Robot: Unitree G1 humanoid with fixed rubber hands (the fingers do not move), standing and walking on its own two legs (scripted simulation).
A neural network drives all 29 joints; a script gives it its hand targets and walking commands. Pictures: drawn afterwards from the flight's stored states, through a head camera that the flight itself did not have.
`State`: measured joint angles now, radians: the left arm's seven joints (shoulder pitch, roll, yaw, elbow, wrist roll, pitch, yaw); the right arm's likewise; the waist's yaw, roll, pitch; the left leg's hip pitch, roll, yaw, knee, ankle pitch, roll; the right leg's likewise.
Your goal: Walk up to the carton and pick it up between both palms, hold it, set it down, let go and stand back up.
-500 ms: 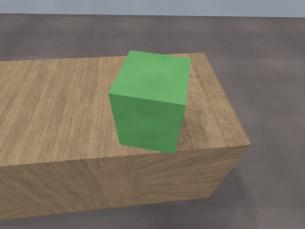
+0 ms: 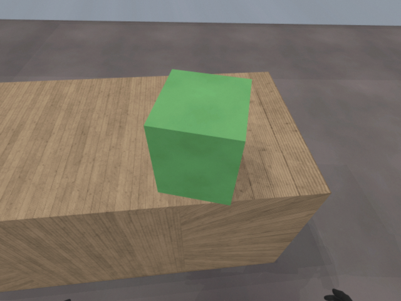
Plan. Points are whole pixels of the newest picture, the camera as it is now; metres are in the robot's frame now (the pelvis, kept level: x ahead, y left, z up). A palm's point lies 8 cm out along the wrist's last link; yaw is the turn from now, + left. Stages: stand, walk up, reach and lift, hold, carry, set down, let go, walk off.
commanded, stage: walk up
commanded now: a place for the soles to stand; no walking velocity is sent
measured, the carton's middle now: (202, 139) +0.50 -0.01 +0.01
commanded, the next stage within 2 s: none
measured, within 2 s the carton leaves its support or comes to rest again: neither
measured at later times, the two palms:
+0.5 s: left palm out of the picture +0.14 +0.29 -0.09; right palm out of the picture +0.13 -0.31 -0.09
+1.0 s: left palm out of the picture +0.17 +0.30 -0.12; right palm out of the picture +0.15 -0.30 -0.10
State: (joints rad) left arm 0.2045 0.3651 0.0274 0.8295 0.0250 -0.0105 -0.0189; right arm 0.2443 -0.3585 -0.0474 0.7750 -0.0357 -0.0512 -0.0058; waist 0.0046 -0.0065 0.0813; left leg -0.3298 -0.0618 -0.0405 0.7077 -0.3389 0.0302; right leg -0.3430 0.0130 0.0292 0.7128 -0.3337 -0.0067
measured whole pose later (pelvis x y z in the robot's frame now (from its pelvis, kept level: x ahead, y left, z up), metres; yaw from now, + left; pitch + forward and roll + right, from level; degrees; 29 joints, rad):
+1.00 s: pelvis +0.08 +0.00 -0.01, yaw +0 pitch -4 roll +0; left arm 0.22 0.36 0.06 0.83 0.02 0.01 -0.01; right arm 0.29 -0.35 -0.05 0.78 -0.04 -0.05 -0.03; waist 0.00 -0.03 0.13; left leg -0.36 -0.05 -0.03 0.78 -0.35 0.04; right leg -0.33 0.02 0.03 0.76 -0.35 -0.02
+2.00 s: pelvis +0.09 +0.00 +0.00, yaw +0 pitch -3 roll -1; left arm 0.20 0.36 0.05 0.83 0.02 0.01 -0.03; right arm 0.18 -0.35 -0.05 0.78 -0.04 -0.05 -0.01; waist 0.00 -0.03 0.12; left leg -0.36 -0.05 -0.03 0.75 -0.34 0.04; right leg -0.33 0.02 0.03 0.74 -0.36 0.00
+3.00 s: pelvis +0.09 +0.02 +0.02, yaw -1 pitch -4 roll -2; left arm 0.20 0.33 -0.02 0.44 -0.08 0.08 -0.03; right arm 0.30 -0.11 -0.05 0.55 -0.04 -0.24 -0.08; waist 0.00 -0.02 0.12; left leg -0.25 -0.03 -0.03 0.60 -0.28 0.04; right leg -0.18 0.03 0.03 0.50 -0.24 0.02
